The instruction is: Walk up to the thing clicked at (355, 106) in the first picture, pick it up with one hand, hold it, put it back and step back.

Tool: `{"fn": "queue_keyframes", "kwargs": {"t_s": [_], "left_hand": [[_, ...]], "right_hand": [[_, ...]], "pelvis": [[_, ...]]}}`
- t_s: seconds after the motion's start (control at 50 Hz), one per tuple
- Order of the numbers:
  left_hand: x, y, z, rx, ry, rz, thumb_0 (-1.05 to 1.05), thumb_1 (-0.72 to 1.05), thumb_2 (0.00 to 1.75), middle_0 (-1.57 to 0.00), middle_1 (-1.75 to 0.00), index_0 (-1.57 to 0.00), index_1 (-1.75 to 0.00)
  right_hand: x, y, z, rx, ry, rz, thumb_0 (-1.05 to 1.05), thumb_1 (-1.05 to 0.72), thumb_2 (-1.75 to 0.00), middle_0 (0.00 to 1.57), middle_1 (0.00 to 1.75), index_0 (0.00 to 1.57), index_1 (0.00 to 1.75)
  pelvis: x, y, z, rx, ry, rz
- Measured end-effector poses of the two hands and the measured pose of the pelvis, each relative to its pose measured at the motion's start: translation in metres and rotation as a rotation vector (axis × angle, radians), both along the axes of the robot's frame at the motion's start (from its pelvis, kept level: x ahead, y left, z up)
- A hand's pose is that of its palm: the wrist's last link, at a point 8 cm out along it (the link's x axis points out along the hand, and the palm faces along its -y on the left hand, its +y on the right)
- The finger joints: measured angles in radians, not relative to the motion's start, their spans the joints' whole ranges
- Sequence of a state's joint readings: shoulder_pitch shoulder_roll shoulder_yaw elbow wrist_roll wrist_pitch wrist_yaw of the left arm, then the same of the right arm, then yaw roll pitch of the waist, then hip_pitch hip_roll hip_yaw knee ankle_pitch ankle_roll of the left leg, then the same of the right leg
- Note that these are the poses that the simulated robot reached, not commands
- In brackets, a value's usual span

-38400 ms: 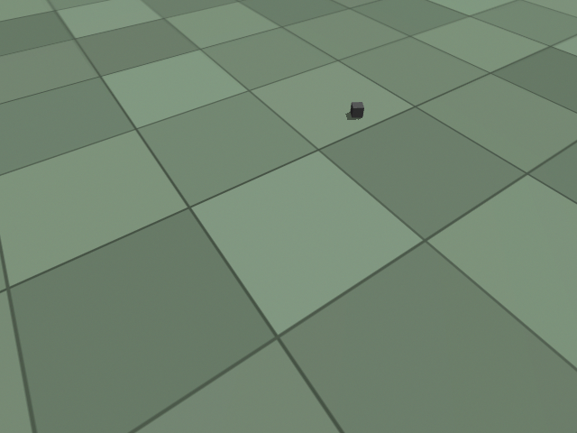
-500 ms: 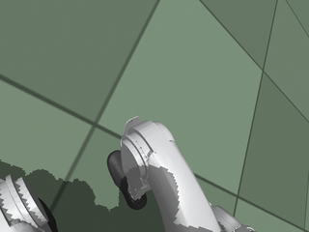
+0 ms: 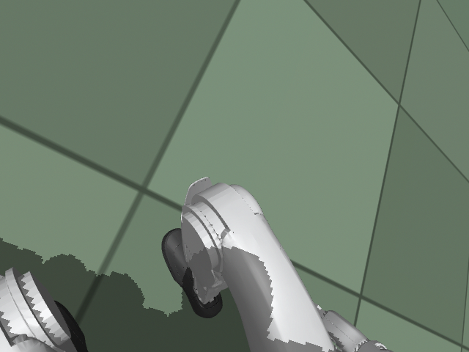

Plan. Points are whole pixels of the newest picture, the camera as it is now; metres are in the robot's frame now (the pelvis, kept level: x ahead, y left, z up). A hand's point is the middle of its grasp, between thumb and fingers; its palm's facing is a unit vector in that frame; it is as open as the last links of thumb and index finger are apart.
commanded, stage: close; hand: left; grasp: from above
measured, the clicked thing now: out of the picture +0.48 +0.37 -0.28
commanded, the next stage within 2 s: settle in 0.84 s
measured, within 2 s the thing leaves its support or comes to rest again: leaves its support in 1.26 s
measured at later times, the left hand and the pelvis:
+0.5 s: hand out of the picture +0.46 +0.36 -0.25, palm faces -0.40 -0.18 -0.90, open 10.0 cm; pelvis +0.00 +0.00 +0.00, yaw +0 degrees
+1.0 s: hand out of the picture +0.46 +0.37 -0.24, palm faces -0.40 -0.17 -0.90, open 9.5 cm; pelvis +0.00 +0.00 +0.00, yaw +0 degrees
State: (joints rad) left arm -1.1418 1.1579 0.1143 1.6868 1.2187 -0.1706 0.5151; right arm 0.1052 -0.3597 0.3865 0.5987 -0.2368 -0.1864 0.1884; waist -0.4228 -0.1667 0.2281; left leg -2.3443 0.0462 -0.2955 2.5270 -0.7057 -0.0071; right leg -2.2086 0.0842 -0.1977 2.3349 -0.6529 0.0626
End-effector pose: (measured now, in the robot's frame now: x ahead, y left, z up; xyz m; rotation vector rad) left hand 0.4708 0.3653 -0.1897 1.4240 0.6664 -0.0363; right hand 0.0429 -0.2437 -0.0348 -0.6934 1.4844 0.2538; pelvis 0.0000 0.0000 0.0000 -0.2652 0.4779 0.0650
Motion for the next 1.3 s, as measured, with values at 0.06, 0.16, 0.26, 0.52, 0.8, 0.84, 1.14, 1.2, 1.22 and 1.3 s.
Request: {"fn": "queue_keyframes", "kwargs": {"t_s": [0.06, 0.16, 0.26, 0.52, 0.8, 0.84, 1.14, 1.2, 1.22, 1.3], "left_hand": [[0.0, 0.0, 0.0, -0.002, -0.003, 0.0, 0.0, 0.07, 0.53, -0.5, -0.63, -0.53, -0.6], [-0.002, -0.001, 0.0, -0.002, 0.001, -0.001, 0.0, 0.08, 0.53, -0.5, -0.63, -0.53, -0.6], [-0.001, 0.0, 0.0, -0.002, -0.009, -0.003, 0.0, 0.09, 0.52, -0.51, -0.62, -0.54, -0.59], [-0.005, 0.002, 0.0, -0.006, -0.005, 0.0, 0.0, 0.13, 0.5, -0.53, -0.6, -0.57, -0.57], [-0.005, 0.003, 0.002, -0.007, -0.008, -0.012, -0.01, 0.15, 0.47, -0.57, -0.58, -0.61, -0.55], [-0.004, 0.003, 0.002, -0.007, -0.008, -0.011, -0.01, 0.15, 0.46, -0.58, -0.58, -0.62, -0.55], [-0.003, 0.004, 0.004, -0.004, -0.017, 0.006, -0.01, 0.13, 0.43, -0.64, -0.57, -0.68, -0.54], [-0.003, 0.006, 0.005, -0.002, -0.019, 0.014, -0.01, 0.13, 0.42, -0.66, -0.56, -0.69, -0.53], [-0.002, 0.006, 0.005, 0.002, -0.02, 0.011, -0.01, 0.13, 0.42, -0.66, -0.56, -0.7, -0.53], [0.002, 0.008, 0.013, 0.008, -0.047, 0.005, -0.01, 0.12, 0.41, -0.67, -0.54, -0.71, -0.51]], "right_hand": [[-0.002, 0.0, -0.001, 0.002, 0.004, 0.0, 0.0, -0.88, -0.89, 0.2, 0.29, 0.2, 0.3], [-0.003, 0.0, -0.001, 0.003, 0.006, 0.0, 0.0, -0.88, -0.89, 0.2, 0.3, 0.2, 0.3], [-0.003, -0.001, 0.0, -0.002, 0.005, 0.001, 0.0, -0.88, -0.89, 0.2, 0.29, 0.2, 0.3], [0.0, -0.001, 0.001, -0.004, -0.001, 0.006, 0.0, -0.88, -0.89, 0.2, 0.29, 0.2, 0.3], [0.002, 0.004, -0.002, 0.004, -0.008, 0.01, 0.0, -0.88, -0.89, 0.2, 0.29, 0.2, 0.3], [0.002, 0.004, -0.002, 0.005, -0.007, 0.009, 0.0, -0.88, -0.89, 0.2, 0.29, 0.2, 0.3], [0.001, 0.0, 0.001, -0.006, -0.01, 0.002, 0.0, -0.9, -0.89, 0.2, 0.29, 0.2, 0.3], [0.0, -0.001, 0.003, -0.006, -0.004, -0.003, 0.0, -0.9, -0.89, 0.2, 0.29, 0.2, 0.3], [0.0, -0.002, 0.003, -0.006, -0.002, -0.005, 0.0, -0.9, -0.89, 0.2, 0.29, 0.2, 0.3], [0.003, -0.004, 0.003, -0.001, 0.002, -0.011, 0.0, -0.9, -0.9, 0.2, 0.29, 0.2, 0.3]], "pelvis": [[0.0, 0.0, 0.0, 0.001, -0.001, -0.001], [-0.001, -0.001, -0.001, 0.003, -0.005, 0.0], [-0.001, 0.0, -0.001, 0.002, -0.006, -0.001], [-0.001, 0.0, 0.0, -0.001, -0.006, 0.0], [-0.001, 0.001, 0.0, -0.002, -0.007, 0.0], [-0.001, 0.001, 0.0, -0.001, -0.006, 0.0], [-0.001, 0.001, 0.0, -0.001, -0.001, 0.001], [0.0, 0.001, 0.0, -0.001, 0.005, 0.002], [0.0, 0.001, 0.0, 0.0, 0.007, 0.002], [0.002, 0.0, 0.001, 0.003, 0.02, 0.005]]}}
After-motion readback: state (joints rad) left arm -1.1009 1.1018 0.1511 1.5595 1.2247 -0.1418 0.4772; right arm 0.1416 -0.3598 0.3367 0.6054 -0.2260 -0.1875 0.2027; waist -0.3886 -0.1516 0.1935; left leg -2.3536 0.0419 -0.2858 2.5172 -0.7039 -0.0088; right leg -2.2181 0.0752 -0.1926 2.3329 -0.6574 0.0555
